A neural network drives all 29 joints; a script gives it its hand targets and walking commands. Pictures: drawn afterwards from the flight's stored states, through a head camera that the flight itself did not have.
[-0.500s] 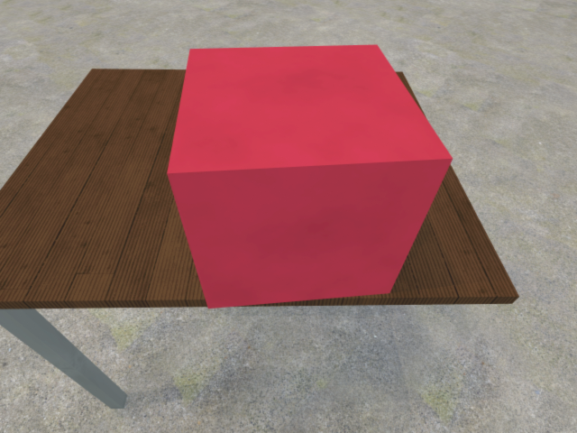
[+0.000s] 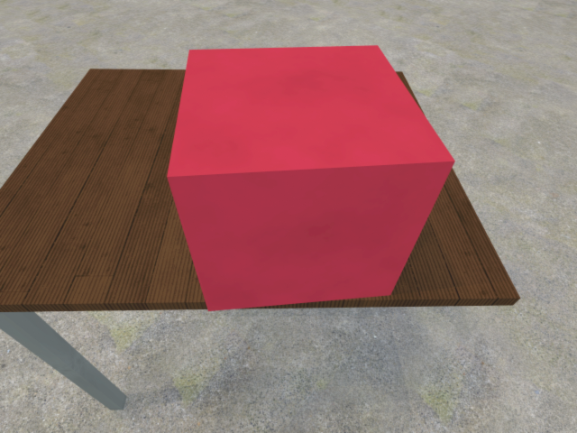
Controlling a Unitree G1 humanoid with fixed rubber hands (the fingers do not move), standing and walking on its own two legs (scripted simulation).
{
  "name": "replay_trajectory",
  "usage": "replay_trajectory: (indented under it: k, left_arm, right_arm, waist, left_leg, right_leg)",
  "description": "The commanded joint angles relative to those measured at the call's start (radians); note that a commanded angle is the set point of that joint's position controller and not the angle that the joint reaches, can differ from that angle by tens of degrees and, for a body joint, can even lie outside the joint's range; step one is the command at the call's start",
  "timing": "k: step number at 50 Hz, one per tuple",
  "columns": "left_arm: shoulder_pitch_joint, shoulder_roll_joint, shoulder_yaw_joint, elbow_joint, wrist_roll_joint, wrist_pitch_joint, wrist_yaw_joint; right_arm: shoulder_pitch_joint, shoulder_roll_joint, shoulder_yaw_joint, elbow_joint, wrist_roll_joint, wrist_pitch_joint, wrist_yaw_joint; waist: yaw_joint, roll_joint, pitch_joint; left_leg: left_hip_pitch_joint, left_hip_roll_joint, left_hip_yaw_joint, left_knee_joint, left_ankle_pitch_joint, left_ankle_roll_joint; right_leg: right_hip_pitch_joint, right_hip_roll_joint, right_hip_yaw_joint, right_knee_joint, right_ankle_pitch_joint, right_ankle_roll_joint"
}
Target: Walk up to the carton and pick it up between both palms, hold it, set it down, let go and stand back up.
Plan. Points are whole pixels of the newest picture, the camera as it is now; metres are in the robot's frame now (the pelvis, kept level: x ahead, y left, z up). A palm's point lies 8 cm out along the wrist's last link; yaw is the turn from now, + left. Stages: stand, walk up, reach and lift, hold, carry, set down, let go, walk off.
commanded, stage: stand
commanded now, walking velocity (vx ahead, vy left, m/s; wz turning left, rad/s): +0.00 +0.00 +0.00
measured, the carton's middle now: (293, 177) +0.47 +0.01 +0.11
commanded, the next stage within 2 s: none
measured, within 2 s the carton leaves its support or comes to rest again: neither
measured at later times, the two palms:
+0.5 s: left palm out of the picture +0.01 +0.25 -0.13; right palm out of the picture +0.00 -0.25 -0.13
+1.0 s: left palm out of the picture +0.01 +0.24 -0.14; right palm out of the picture +0.00 -0.24 -0.13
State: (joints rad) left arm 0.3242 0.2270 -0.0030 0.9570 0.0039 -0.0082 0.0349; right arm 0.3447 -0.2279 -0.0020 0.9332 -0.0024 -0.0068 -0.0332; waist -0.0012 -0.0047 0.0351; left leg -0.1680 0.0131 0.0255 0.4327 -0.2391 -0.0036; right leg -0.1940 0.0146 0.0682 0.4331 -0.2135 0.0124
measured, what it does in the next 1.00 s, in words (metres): stands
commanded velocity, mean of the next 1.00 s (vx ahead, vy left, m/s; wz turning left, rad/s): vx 0.00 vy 0.00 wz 0.00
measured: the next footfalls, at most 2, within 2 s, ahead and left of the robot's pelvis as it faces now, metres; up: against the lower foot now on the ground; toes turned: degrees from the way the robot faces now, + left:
none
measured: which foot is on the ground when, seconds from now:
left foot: down 0.00-1.00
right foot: down 0.00-1.00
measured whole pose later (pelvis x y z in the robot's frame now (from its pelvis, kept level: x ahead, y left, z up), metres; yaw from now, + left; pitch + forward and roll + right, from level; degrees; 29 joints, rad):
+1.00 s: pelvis +0.00 +0.00 +0.00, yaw +0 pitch -1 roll +0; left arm 0.32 0.21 -0.01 1.00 0.01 -0.01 0.04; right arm 0.34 -0.21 0.00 0.97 0.00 -0.01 -0.04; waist 0.00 0.00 0.04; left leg -0.16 0.02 0.03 0.43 -0.24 -0.01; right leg -0.19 0.02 0.07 0.43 -0.21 0.01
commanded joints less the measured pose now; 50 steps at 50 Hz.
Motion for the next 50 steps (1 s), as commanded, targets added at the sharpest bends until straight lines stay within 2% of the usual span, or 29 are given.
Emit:
replay_trajectory:
  k: [1, 4, 9, 11, 15, 23, 30, 50]
  left_arm:
    - [0.055, 0.114, 0.027, -0.026, 0.002, -0.012, 0.006]
    - [0.044, 0.111, 0.027, -0.025, 0.0, -0.012, 0.006]
    - [0.052, 0.11, 0.026, -0.017, 0.0, -0.009, 0.006]
    - [0.053, 0.105, 0.028, -0.012, 0.003, -0.009, 0.006]
    - [0.054, 0.103, 0.028, -0.011, 0.002, -0.011, 0.008]
    - [0.057, 0.098, 0.026, -0.006, 0.001, -0.009, 0.008]
    - [0.064, 0.093, 0.025, 0.0, 0.003, -0.01, 0.009]
    - [0.053, 0.097, 0.019, 0.012, 0.001, -0.012, 0.013]
  right_arm:
    - [0.067, -0.121, -0.028, -0.03, 0.001, -0.012, -0.006]
    - [0.065, -0.125, -0.028, -0.031, 0.0, -0.013, -0.007]
    - [0.066, -0.114, -0.026, -0.022, 0.0, -0.009, -0.008]
    - [0.066, -0.116, -0.027, -0.015, -0.001, -0.01, -0.008]
    - [0.066, -0.117, -0.028, -0.019, 0.002, -0.013, -0.008]
    - [0.066, -0.112, -0.03, -0.008, 0.001, -0.008, -0.009]
    - [0.065, -0.11, -0.029, -0.004, 0.001, -0.009, -0.008]
    - [0.073, -0.097, -0.023, 0.015, 0.003, -0.009, -0.011]
  waist:
    - [0.003, 0.01, 0.026]
    - [0.0, -0.005, 0.027]
    - [-0.002, 0.002, 0.05]
    - [0.002, 0.021, 0.051]
    - [0.004, -0.001, 0.037]
    - [0.002, 0.006, 0.045]
    - [0.003, -0.009, 0.054]
    - [-0.002, 0.007, 0.019]
  left_leg:
    - [-0.008, 0.086, -0.089, -0.087, 0.075, 0.019]
    - [-0.012, 0.086, -0.087, -0.092, 0.073, 0.017]
    - [-0.017, 0.085, -0.087, -0.098, 0.037, 0.019]
    - [-0.023, 0.086, -0.087, -0.102, 0.034, 0.019]
    - [-0.009, 0.088, -0.086, -0.099, 0.059, 0.018]
    - [-0.019, 0.087, -0.085, -0.102, 0.023, 0.019]
    - [-0.015, 0.086, -0.081, -0.098, 0.03, 0.019]
    - [0.004, 0.088, -0.078, -0.088, 0.063, 0.016]
  right_leg:
    - [-0.021, -0.089, 0.069, -0.07, 0.107, -0.017]
    - [-0.022, -0.086, 0.062, -0.068, 0.103, -0.015]
    - [-0.038, -0.086, 0.071, -0.077, 0.075, -0.018]
    - [-0.032, -0.086, 0.067, -0.074, 0.077, -0.015]
    - [-0.027, -0.087, 0.064, -0.068, 0.09, -0.016]
    - [-0.031, -0.084, 0.07, -0.075, 0.07, -0.014]
    - [-0.044, -0.084, 0.066, -0.079, 0.066, -0.015]
    - [-0.027, -0.089, 0.067, -0.069, 0.098, -0.013]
